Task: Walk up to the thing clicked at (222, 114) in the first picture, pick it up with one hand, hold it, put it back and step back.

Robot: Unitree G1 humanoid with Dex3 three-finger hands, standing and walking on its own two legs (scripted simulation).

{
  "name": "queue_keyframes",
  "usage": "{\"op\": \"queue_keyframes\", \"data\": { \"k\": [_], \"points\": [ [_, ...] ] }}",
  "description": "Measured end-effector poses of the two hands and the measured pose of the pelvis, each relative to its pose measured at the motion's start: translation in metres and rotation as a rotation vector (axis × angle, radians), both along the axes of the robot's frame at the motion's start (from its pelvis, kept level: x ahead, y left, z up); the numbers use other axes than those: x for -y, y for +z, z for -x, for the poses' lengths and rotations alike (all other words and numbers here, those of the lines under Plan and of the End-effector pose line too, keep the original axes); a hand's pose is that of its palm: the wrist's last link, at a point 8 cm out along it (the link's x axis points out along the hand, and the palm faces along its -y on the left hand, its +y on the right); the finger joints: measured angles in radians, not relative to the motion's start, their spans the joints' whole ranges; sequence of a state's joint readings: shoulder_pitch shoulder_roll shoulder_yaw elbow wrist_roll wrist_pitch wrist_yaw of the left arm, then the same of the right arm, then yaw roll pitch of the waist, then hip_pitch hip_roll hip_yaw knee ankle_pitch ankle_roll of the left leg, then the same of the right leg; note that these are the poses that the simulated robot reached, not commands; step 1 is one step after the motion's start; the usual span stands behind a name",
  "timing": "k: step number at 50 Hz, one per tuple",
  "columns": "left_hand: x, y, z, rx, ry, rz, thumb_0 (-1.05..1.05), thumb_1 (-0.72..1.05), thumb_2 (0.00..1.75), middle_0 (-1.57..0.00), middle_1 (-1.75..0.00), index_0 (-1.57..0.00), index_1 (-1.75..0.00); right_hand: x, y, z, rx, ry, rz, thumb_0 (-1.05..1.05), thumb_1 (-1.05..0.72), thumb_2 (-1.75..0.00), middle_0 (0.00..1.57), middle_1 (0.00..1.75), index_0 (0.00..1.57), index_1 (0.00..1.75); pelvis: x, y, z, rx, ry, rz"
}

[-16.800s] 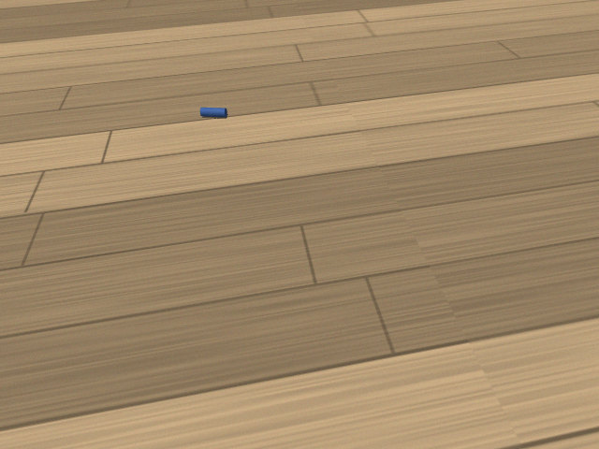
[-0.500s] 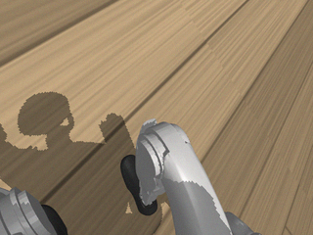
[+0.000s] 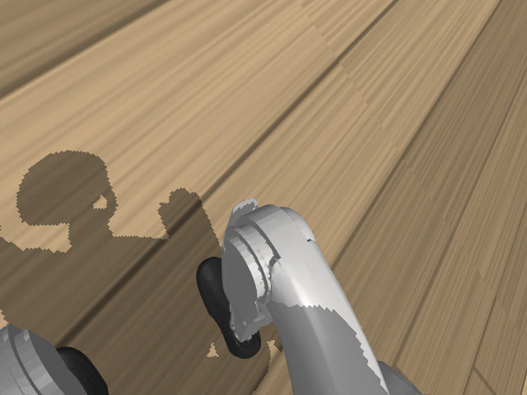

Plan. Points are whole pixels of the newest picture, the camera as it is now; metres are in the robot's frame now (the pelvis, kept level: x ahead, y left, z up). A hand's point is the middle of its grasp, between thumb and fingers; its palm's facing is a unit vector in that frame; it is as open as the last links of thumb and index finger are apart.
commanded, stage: close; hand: left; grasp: from above
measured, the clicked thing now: out of the picture +0.50 +0.33 -0.28
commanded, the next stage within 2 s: settle in 1.16 s
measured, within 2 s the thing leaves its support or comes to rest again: leaves its support in 1.60 s
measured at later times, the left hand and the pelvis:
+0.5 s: hand out of the picture +0.48 +0.33 -0.25, palm faces -0.45 -0.15 -0.88, open 11.8 cm; pelvis +0.00 +0.00 +0.00, yaw +0 degrees
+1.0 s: hand out of the picture +0.48 +0.33 -0.25, palm faces -0.44 -0.14 -0.89, open 8.9 cm; pelvis +0.00 +0.00 +0.00, yaw +0 degrees
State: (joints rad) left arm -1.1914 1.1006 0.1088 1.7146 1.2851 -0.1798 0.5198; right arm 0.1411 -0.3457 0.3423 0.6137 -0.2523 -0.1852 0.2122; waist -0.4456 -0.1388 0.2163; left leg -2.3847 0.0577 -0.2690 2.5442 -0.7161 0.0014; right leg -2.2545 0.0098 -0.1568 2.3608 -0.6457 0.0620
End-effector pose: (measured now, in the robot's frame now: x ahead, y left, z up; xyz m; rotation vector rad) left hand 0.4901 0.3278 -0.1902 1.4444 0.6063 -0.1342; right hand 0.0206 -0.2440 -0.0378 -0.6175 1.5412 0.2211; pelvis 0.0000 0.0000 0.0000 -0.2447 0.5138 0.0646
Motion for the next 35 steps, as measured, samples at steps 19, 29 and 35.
{"op": "queue_keyframes", "data": {
  "k": [19,29,35],
  "points": [
    [-0.0036,-0.0004,0.0007,-0.003,-0.003,0.0,0.0,-0.24,0.85,-0.21,-1.0,-0.25,-0.96,0.0002,0.0026,-0.0067,0.009,0.018,0.007,0.0,-0.9,-0.9,0.2,0.3,0.2,0.3,-0.0012,0.0023,0.0002,-0.004,0.001,0.008],
    [-0.0015,-0.0034,0.0034,-0.012,-0.017,0.006,0.0,-0.09,0.77,-0.3,-0.97,-0.35,-0.91,-0.0009,0.0029,-0.0075,0.004,0.023,0.01,0.0,-0.9,-0.9,0.2,0.3,0.2,0.3,-0.0016,0.0028,0.0001,-0.003,0.0,0.012],
    [-0.0009,-0.0017,0.0018,0.013,-0.02,0.007,0.0,0.01,0.7,-0.36,-0.94,-0.43,-0.87,-0.0009,0.0036,-0.0077,0.006,0.023,0.012,0.0,-0.9,-0.89,0.2,0.3,0.2,0.3,-0.0016,0.0029,0.0002,-0.002,-0.001,0.011]
  ]
}}
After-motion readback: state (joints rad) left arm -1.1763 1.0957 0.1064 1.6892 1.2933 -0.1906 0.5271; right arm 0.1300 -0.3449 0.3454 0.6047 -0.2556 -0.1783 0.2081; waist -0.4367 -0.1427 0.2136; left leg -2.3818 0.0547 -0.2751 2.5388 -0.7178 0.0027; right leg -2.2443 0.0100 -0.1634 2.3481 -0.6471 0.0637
